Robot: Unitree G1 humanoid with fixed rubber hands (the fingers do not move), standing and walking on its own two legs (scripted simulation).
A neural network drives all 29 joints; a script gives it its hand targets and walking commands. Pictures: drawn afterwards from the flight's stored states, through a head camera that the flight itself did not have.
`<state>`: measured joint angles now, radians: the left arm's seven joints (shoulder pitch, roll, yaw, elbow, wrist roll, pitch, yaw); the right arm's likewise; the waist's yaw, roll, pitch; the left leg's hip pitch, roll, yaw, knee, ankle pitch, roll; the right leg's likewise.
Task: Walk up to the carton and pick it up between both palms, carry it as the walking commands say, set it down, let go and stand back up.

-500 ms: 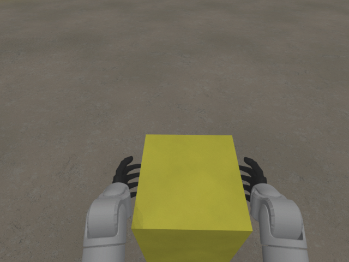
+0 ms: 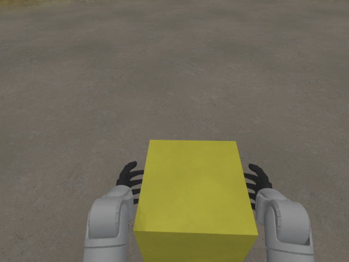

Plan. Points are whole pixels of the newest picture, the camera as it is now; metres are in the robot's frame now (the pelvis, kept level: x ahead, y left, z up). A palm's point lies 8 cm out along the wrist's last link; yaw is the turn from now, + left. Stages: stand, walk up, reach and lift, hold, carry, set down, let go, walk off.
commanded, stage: carry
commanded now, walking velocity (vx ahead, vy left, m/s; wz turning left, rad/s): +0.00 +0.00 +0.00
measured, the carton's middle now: (191, 209) +0.28 +0.00 +0.01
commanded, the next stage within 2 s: none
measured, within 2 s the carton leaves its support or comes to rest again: neither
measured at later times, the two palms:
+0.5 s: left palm (143, 140) +0.45 +0.13 +0.06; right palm (248, 142) +0.44 -0.16 +0.07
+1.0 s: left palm (147, 123) +0.53 +0.12 +0.06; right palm (242, 122) +0.53 -0.16 +0.07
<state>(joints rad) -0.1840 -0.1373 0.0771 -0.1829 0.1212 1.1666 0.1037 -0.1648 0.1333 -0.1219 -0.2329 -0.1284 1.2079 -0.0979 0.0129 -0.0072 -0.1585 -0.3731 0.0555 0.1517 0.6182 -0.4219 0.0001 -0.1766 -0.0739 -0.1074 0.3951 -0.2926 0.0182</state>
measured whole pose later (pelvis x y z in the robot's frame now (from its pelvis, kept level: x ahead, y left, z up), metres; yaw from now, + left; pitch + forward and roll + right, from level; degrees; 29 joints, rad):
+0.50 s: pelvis +0.16 -0.01 +0.00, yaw +0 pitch +4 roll +0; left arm -0.19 -0.14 0.10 -0.18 0.14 1.04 0.08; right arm -0.21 0.14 -0.12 -0.19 -0.13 1.07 -0.09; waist -0.02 0.02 -0.07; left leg -0.17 0.09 0.15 0.57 -0.34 -0.05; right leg -0.25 -0.02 -0.18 0.53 -0.28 -0.04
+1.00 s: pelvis +0.25 -0.02 -0.01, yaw +0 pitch +2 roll -1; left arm -0.15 -0.13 0.09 -0.25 0.13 1.06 0.09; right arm -0.17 0.13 -0.08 -0.24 -0.13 1.09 -0.09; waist -0.01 0.02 -0.05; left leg -0.15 0.06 0.08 0.51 -0.38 -0.02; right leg -0.33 0.02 -0.20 0.49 -0.21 -0.08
